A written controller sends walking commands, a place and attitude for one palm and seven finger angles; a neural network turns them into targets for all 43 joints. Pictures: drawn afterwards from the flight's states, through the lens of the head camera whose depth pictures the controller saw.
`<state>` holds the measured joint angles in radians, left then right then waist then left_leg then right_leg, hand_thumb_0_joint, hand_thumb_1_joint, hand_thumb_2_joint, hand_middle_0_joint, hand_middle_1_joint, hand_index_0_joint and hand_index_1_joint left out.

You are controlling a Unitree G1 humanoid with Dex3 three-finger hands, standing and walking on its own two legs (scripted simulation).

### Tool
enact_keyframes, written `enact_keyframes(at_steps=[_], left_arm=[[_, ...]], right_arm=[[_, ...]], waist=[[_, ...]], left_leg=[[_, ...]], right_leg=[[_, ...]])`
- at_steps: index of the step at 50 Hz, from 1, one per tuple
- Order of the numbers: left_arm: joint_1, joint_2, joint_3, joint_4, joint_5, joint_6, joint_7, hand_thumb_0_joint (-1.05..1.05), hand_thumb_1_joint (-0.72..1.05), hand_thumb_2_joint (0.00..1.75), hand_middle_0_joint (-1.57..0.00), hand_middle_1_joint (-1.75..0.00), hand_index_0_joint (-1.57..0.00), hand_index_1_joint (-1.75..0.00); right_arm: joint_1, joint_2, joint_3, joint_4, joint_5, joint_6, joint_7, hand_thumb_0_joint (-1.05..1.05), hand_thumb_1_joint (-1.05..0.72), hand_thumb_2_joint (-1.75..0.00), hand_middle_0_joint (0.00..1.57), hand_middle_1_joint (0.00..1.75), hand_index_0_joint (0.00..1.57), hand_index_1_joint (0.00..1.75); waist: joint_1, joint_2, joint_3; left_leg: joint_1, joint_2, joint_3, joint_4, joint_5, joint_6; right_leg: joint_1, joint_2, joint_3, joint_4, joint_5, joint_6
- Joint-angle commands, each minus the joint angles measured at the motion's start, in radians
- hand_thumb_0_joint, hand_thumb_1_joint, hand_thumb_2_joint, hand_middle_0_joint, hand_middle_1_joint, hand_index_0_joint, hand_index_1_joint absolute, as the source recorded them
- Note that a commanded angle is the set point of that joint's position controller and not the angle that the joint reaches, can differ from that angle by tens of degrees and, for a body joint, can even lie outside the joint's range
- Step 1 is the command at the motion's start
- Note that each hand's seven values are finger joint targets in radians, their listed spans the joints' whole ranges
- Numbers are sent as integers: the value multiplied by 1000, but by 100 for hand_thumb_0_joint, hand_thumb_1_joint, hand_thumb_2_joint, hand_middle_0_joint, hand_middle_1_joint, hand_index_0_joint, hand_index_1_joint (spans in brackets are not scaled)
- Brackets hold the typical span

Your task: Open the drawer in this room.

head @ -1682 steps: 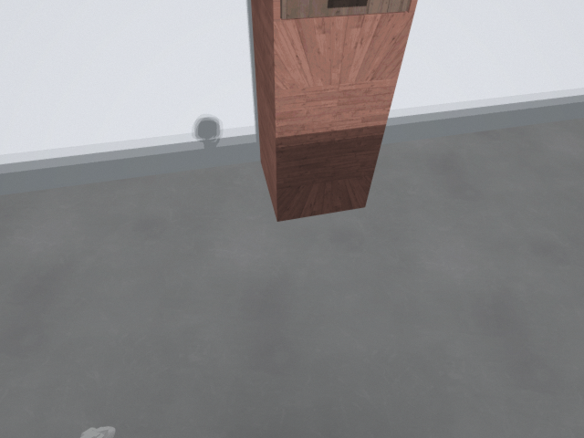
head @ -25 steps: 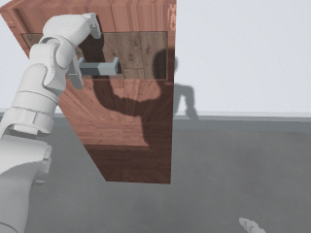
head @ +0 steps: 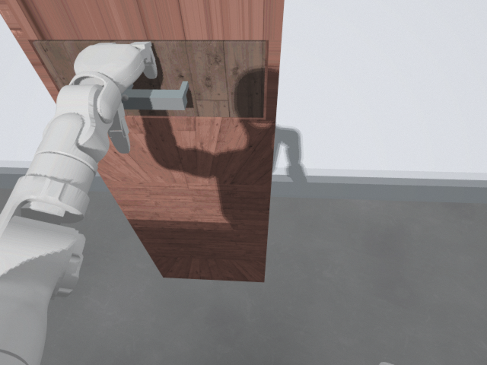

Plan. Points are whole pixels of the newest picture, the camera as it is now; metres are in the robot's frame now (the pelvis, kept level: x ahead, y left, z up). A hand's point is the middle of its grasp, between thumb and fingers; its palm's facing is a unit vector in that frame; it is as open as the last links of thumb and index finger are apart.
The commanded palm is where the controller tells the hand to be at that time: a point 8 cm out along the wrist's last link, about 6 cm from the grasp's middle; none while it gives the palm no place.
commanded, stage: lower the fingers behind the handle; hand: left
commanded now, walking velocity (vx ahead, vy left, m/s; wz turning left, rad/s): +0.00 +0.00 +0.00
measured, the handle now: (153, 92) +0.53 +0.17 +0.18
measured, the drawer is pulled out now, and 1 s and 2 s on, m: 0.00 0.00 0.00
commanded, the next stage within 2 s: close the thumb around the handle in 1.04 s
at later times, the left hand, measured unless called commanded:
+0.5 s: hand (142, 111) +0.48 +0.18 +0.18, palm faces +0.00 -0.03 -1.00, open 13.8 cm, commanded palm +0.45 +0.20 +0.23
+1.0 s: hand (145, 122) +0.47 +0.18 +0.16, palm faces -0.01 -0.02 -1.00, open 13.8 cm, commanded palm +0.45 +0.19 +0.22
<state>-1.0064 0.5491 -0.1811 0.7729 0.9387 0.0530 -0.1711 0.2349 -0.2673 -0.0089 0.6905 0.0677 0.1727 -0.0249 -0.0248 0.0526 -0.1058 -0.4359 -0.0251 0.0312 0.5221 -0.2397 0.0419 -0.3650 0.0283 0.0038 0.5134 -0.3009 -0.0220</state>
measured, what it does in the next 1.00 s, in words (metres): stands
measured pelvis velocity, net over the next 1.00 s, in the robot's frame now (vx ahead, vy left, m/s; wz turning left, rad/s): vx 0.01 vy -0.01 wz -0.01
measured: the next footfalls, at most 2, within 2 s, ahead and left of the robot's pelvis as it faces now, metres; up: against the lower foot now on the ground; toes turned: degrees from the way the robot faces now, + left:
none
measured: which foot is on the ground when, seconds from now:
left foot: down 0.00-1.00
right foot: down 0.00-1.00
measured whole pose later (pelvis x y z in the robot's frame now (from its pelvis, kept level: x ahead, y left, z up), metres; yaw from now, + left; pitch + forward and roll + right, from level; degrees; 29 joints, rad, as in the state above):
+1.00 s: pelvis +0.01 -0.01 +0.00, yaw -1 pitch +9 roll +0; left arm -0.85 0.53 -0.14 0.72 0.95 0.00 -0.10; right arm 0.24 -0.26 -0.02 0.68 0.07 0.18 -0.05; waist -0.03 0.06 -0.11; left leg -0.45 0.00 0.03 0.56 -0.27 0.02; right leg -0.38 0.05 0.01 0.55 -0.33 -0.04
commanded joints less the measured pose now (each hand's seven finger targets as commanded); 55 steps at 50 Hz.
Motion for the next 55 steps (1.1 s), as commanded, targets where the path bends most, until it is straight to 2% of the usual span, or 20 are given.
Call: enact_keyframes(at_steps=[1,3,7,9,11,14,16,18,21,23,26,28,36,37,43,45,46,48,50,55], left_arm=[[-463,170,65,-210,-9,-13,6,0,-50,30,-30,-120,-30,-120],[-473,231,118,-251,-19,-46,4,0,-50,30,-30,-120,-30,-120],[-450,218,125,-219,-24,-65,36,0,-50,30,-30,-120,-30,-120],[-446,255,155,-186,-17,-61,54,0,-50,30,-30,-120,-30,-120],[-466,199,109,-202,-5,-57,70,0,-50,30,-30,-120,-30,-120],[-448,244,151,-199,4,-52,89,0,-50,30,-30,-120,-30,-120],[-408,221,131,-159,7,-37,90,0,-50,30,-30,-120,-30,-120],[-383,265,167,-118,11,-28,88,0,-50,30,-30,-120,-30,-120],[-368,241,140,-118,20,-20,87,0,-50,30,-30,-120,-30,-120],[-344,280,171,-116,26,-25,81,0,-50,30,-30,-120,-30,-120],[-312,247,153,-161,21,-35,81,0,-50,30,-30,-120,-30,-120],[-271,260,171,-142,14,-40,73,0,-50,30,-30,-120,-30,-120],[-359,223,144,-283,6,-73,119,0,-50,30,-30,-120,-30,-120],[-355,250,166,-245,14,-63,126,0,-50,30,-30,-120,-30,-120],[-354,218,140,-236,3,-42,117,0,-50,30,-30,-120,-30,-120],[-336,255,168,-203,12,-38,117,0,-50,30,-30,-120,-30,-120],[-366,218,131,-222,12,-42,114,0,-50,30,-30,-120,-30,-120],[-349,241,159,-265,9,-55,112,0,-50,30,-30,-120,-30,-120],[-327,197,129,-246,7,-49,109,0,-50,30,-30,-120,-30,-120],[-322,217,149,-234,5,-46,112,0,-50,30,-30,-120,-30,-120]], right_arm=[[-25,-137,-43,-127,0,-32,-16,0,-90,-90,20,30,20,30],[-21,-137,-43,-135,-3,-35,-26,0,-90,-90,20,30,20,30],[-9,-129,-42,-124,-3,-37,-26,0,-90,-90,20,30,20,30],[-9,-136,-39,-117,0,-35,-24,0,-90,-90,20,30,20,30],[-8,-131,-41,-119,-3,-35,-20,0,-90,-90,20,30,20,30],[0,-132,-47,-118,-7,-36,-21,0,-90,-90,20,30,20,30],[-1,-131,-41,-117,-6,-31,-23,0,-90,-90,20,30,20,30],[-2,-139,-41,-113,-4,-27,-27,0,-90,-90,20,30,20,30],[-6,-135,-36,-118,-2,-23,-28,0,-90,-90,20,30,20,30],[-7,-140,-37,-124,-3,-18,-30,0,-90,-90,20,30,20,30],[-11,-133,-39,-139,-5,-16,-27,0,-90,-90,20,30,20,30],[-13,-138,-39,-141,-3,-12,-29,0,-90,-90,20,30,20,30],[-14,-124,-50,-138,-6,-24,-28,0,-90,-90,20,30,20,30],[-9,-129,-52,-125,-6,-24,-27,0,-90,-90,20,30,20,30],[-13,-129,-48,-119,-6,-23,-26,0,-90,-90,20,30,20,30],[-17,-132,-45,-116,-3,-22,-31,0,-90,-90,20,30,20,30],[-20,-129,-43,-118,-4,-23,-30,0,-90,-90,20,30,20,30],[-22,-129,-48,-127,-8,-24,-29,0,-90,-90,20,30,20,30],[-23,-124,-47,-125,-6,-22,-28,0,-90,-90,20,30,20,30],[-28,-125,-45,-124,-6,-21,-27,0,-90,-90,20,30,20,30]], waist=[[-29,-59,-342],[-16,-54,-367],[-15,-46,-326],[-13,-57,-308],[-19,-36,-324],[-14,-51,-370],[-17,-58,-336],[-15,-100,-331],[-15,-63,-307],[-8,-81,-330],[0,-52,-344],[-4,-103,-324],[-17,-9,-357],[-19,-14,-349],[-23,-59,-364],[-19,-64,-344],[-24,-42,-333],[-8,-43,-387],[-16,-50,-355],[-12,-73,-341]], left_leg=[[299,24,-25,4,333,10],[303,22,-21,7,351,14],[286,26,-20,5,336,8],[252,28,-17,4,320,6],[264,28,-15,6,312,4],[267,27,-10,20,328,10],[238,24,-3,19,316,11],[207,23,1,19,299,11],[197,22,6,18,283,11],[190,21,8,25,305,11],[204,20,10,30,324,13],[179,19,13,33,330,14],[249,19,5,43,327,15],[243,19,4,44,316,13],[234,14,7,49,356,16],[212,10,7,44,316,18],[216,10,7,41,311,16],[244,12,7,49,369,17],[242,11,6,50,363,17],[224,11,6,46,343,17]], right_leg=[[37,-1,-6,-39,310,-13],[65,-3,0,-40,326,-16],[32,4,-8,-32,304,-15],[36,5,-6,-31,303,-14],[16,4,-7,-25,286,-15],[52,3,4,-23,321,-14],[53,0,2,-23,334,-12],[79,-3,9,-28,336,-7],[61,-3,10,-23,330,-7],[93,-5,15,-20,359,-7],[91,-3,14,-8,378,-7],[115,-6,19,-15,411,-3],[54,5,15,-7,355,-10],[49,8,14,-7,346,-11],[90,0,16,-9,420,-7],[88,0,20,-9,401,-4],[72,-1,18,-9,390,-5],[105,0,19,-2,428,-10],[82,2,15,-2,425,-7],[91,0,16,-5,421,-5]])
